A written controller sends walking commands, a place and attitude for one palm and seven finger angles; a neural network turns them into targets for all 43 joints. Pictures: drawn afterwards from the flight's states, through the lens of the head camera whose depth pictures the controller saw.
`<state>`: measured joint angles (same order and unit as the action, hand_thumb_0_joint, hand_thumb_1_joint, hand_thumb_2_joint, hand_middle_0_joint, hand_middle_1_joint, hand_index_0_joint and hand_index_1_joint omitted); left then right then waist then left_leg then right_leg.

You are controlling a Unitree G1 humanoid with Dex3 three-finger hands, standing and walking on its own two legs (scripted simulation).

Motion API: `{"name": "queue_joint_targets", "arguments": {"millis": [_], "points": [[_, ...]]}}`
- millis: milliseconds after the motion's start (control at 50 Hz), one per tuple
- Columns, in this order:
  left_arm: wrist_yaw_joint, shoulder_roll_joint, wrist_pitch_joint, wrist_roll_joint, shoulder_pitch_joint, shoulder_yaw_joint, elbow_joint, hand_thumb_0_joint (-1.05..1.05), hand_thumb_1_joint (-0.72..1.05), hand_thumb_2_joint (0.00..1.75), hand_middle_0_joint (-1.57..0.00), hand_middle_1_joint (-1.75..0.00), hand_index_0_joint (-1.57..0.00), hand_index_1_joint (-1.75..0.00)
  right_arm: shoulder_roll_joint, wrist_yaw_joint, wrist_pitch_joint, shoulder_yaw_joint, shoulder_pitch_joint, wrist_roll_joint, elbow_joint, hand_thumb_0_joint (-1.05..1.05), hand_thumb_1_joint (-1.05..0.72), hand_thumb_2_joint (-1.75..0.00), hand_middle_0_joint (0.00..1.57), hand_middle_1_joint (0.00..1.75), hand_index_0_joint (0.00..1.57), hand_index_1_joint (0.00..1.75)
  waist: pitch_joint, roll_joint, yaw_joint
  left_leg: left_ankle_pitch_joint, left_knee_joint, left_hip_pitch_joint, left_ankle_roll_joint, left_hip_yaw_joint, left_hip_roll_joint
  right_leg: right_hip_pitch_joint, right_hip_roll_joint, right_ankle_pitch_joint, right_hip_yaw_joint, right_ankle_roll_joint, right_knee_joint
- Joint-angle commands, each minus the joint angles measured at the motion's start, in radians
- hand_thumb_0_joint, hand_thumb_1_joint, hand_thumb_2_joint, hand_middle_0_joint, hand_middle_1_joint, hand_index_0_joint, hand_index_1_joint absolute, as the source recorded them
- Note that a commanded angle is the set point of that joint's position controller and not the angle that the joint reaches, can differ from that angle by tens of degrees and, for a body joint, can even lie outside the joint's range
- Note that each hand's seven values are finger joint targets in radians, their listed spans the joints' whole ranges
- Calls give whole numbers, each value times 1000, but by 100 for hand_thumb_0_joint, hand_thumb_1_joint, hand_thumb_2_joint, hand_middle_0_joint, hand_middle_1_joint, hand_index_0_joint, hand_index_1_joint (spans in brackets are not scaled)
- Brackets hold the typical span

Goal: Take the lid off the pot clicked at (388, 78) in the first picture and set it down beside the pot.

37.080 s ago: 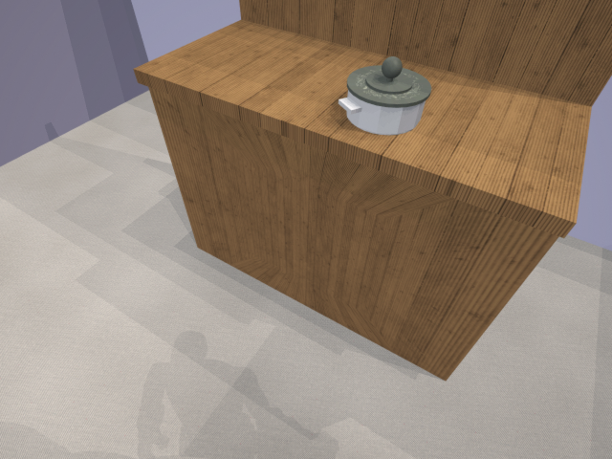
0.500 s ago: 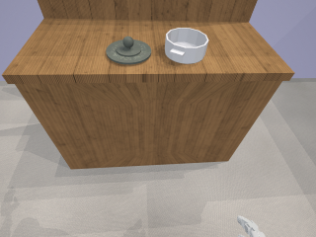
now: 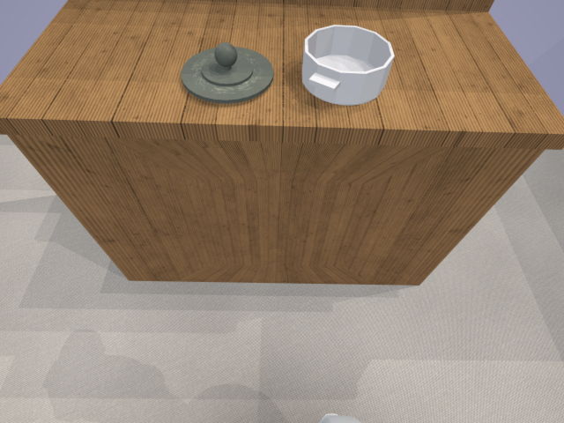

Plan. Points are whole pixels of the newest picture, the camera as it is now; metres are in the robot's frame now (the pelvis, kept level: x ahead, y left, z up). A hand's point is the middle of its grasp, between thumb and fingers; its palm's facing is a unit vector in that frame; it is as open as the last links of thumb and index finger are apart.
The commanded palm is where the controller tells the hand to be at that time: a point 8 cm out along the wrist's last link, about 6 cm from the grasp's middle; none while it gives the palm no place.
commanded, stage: stop stepping back and stand still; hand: left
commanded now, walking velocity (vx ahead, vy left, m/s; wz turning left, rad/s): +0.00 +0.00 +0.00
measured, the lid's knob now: (225, 54) +0.74 +0.11 +0.09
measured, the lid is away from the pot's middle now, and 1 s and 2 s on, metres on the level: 0.24 0.24 0.24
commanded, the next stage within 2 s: let the arm hang, fingers relaxed in 0.38 s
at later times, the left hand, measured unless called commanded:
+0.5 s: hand out of the picture +0.08 +0.16 -0.17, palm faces +0.01 -0.98 -0.20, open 7.2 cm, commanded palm none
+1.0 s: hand out of the picture +0.02 +0.17 -0.17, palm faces +0.00 -0.98 -0.17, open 7.3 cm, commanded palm none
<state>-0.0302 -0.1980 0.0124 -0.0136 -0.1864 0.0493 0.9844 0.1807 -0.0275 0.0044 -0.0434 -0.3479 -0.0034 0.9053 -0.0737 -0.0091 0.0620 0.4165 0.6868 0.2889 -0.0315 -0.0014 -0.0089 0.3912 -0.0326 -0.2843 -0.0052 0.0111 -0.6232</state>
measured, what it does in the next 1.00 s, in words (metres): stands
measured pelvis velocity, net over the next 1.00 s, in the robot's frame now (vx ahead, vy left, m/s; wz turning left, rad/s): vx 0.02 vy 0.00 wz -0.03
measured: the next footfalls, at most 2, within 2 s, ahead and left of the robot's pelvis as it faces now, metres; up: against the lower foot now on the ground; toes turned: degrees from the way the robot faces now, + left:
none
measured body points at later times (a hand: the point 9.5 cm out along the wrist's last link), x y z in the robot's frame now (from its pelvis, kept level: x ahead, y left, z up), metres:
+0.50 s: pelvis +0.03 -0.01 +0.01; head +0.06 -0.01 +0.46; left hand +0.08 +0.21 -0.15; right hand +0.01 -0.23 -0.14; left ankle -0.06 +0.10 -0.72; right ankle +0.02 -0.12 -0.72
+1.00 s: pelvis +0.02 +0.00 +0.01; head +0.04 +0.01 +0.46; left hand +0.02 +0.22 -0.15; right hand -0.04 -0.20 -0.14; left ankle -0.06 +0.10 -0.72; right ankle +0.02 -0.12 -0.72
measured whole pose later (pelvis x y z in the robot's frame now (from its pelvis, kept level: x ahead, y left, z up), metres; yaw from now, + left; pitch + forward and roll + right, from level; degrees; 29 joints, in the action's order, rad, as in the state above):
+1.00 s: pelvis +0.02 +0.00 +0.01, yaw -2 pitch -1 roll -1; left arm -0.04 -0.14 0.01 0.00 -0.23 0.03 1.19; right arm 0.08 -0.06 0.00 -0.03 -0.37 0.00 1.09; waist -0.06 0.00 0.02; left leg 0.38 0.47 0.08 -0.02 0.04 -0.01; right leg 0.22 -0.04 -0.24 0.03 0.01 -0.47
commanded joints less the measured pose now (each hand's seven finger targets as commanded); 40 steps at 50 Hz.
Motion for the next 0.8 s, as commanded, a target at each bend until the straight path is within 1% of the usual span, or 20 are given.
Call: {"name": "queue_joint_targets", "arguments": {"millis": [0, 20, 40, 60, 100, 120, 140, 180, 200, 280, 320, 360, 420, 460, 500, 520, 580, 660, 720, 780], "points": [[4, -29, -12, 21, -16, -6, -1, 0, 90, 90, -20, -30, -20, -30, 108, -18, -17, -27, -94, -16, -10, 0, -90, -90, 20, 30, 20, 30, 108, -192, -35, -586, -314, -162, -120, -254, -253, -17, 38, 90, 18, -12, -33], [6, -32, -15, 20, 6, -12, 9, 0, 90, 90, -20, -30, -20, -30, 99, -21, -12, -22, -86, -21, -7, 0, -90, -90, 20, 30, 20, 30, 69, -125, -32, -675, -303, -139, -128, -199, -251, -53, 28, -2, 21, -7, -4], [8, -30, -14, 14, 7, -11, 31, 0, 90, 90, -20, -30, -20, -30, 88, -24, -13, -19, -74, -18, 9, 0, -90, -90, 20, 30, 20, 30, 49, -138, -43, -749, -265, -148, -91, -131, -199, -83, 33, 84, 13, -2, 41], [8, -51, -16, 13, -6, -7, 52, 0, 90, 90, -20, -30, -20, -30, 72, -25, -12, -17, -75, -11, 19, 0, -90, -90, 20, 30, 20, 30, 59, -126, -43, -747, -236, -140, -57, -87, -160, -143, 48, 237, 30, 7, 75], [0, -76, -25, 15, -41, -8, 79, 0, 90, 90, -20, -30, -20, -30, 47, -23, -10, -15, -82, -3, 28, 0, -90, -90, 20, 30, 20, 30, 64, -43, -40, -622, -194, -126, -9, -13, -101, -213, 95, 477, 92, 38, 100], [-5, -78, -29, 15, -53, -8, 96, 0, 90, 90, -20, -30, -20, -30, 39, -23, -9, -17, -92, -2, 41, 0, -90, -90, 20, 30, 20, 30, 83, 14, -37, -541, -185, -133, 1, -2, -92, -235, 117, 540, 113, 51, 114], [-8, -81, -31, 16, -55, -9, 104, 0, 90, 90, -20, -30, -20, -30, 37, -22, -6, -17, -103, 0, 48, 0, -90, -90, 20, 30, 20, 30, 100, 66, -33, -461, -187, -128, 6, 4, -84, -266, 131, 578, 126, 58, 130], [-13, -74, -32, 14, -53, -10, 116, 0, 90, 90, -20, -30, -20, -30, 33, -21, -4, -18, -104, 2, 66, 0, -90, -90, 20, 30, 20, 30, 114, 109, -27, -380, -207, -135, 7, 7, -77, -290, 139, 594, 136, 60, 152], [-15, -71, -30, 11, -45, -11, 120, 0, 90, 90, -20, -30, -20, -30, 23, -20, -3, -19, -97, 2, 77, 0, -90, -90, 20, 30, 20, 30, 83, 88, -25, -371, -222, -140, 6, 6, -76, -263, 128, 567, 130, 60, 154], [-17, -55, -28, 12, -50, -5, 132, 0, 90, 90, -20, -30, -20, -30, 27, -25, -7, -16, -92, -2, 102, 0, -90, -90, 20, 30, 20, 30, 101, 37, -32, -498, -234, -183, 2, 6, -95, -273, 114, 566, 101, 55, 136], [-19, -53, -26, 12, -50, -4, 133, 0, 90, 90, -20, -30, -20, -30, 22, -27, -7, -14, -92, -2, 112, 0, -90, -90, 20, 30, 20, 30, 91, -5, -34, -526, -234, -192, 0, 7, -98, -263, 109, 541, 96, 54, 132], [-18, -48, -25, 12, -54, -1, 138, 0, 90, 90, -20, -30, -20, -30, 16, -29, -5, -14, -87, -4, 117, 0, -90, -90, 20, 30, 20, 30, 77, -37, -38, -509, -237, -187, 0, 10, -99, -258, 108, 513, 93, 56, 140], [-15, -45, -20, 11, -43, 0, 141, 0, 90, 90, -20, -30, -20, -30, 11, -30, -3, -12, -88, -5, 123, 0, -90, -90, 20, 30, 20, 30, 41, -49, -38, -455, -256, -172, -4, 5, -104, -235, 97, 442, 88, 54, 152], [-13, -43, -19, 11, -42, 0, 144, 0, 90, 90, -20, -30, -20, -30, 10, -30, -3, -11, -86, -5, 127, 0, -90, -90, 20, 30, 20, 30, 28, -44, -41, -412, -263, -154, -5, 1, -101, -240, 96, 414, 93, 54, 165], [-14, -41, -18, 8, -39, -2, 148, 0, 90, 90, -20, -30, -20, -30, 3, -29, -3, -12, -88, -3, 130, 0, -90, -90, 20, 30, 20, 30, 11, -12, -39, -362, -274, -142, -7, -2, -98, -232, 93, 381, 93, 51, 176], [-13, -41, -18, 10, -40, -1, 150, 0, 90, 90, -20, -30, -20, -30, 6, -29, -3, -11, -93, -4, 133, 0, -90, -90, 20, 30, 20, 30, 18, -17, -39, -344, -276, -135, -8, -3, -98, -242, 95, 372, 99, 50, 184], [-12, -39, -21, 12, -50, -2, 158, 0, 90, 90, -20, -30, -20, -30, 5, -28, -6, -10, -96, -3, 138, 0, -90, -90, 20, 30, 20, 30, 27, 8, -40, -323, -274, -133, -7, -2, -93, -256, 101, 383, 108, 52, 192], [-14, -29, -21, 12, -53, -4, 164, 0, 90, 90, -20, -30, -20, -30, -1, -29, -7, -9, -108, -3, 149, 0, -90, -90, 20, 30, 20, 30, 23, -5, -39, -342, -283, -137, -10, -6, -99, -246, 94, 376, 98, 48, 187], [-13, -22, -17, 11, -55, -5, 166, 0, 90, 90, -20, -30, -20, -30, -8, -31, -8, -6, -113, -4, 157, 0, -90, -90, 20, 30, 20, 30, -6, -32, -40, -317, -306, -130, -17, -16, -108, -217, 84, 308, 88, 42, 191], [-11, -16, -16, 11, -62, -7, 174, 0, 90, 90, -20, -30, -20, -30, -5, -31, -11, -4, -118, -4, 160, 0, -90, -90, 20, 30, 20, 30, -4, -21, -42, -329, -310, -123, -21, -21, -110, -225, 83, 303, 81, 38, 187]]}}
